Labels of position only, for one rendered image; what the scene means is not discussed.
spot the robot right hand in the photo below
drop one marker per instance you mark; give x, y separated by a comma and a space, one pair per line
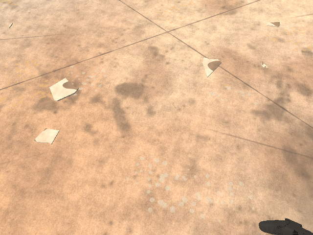
283, 227

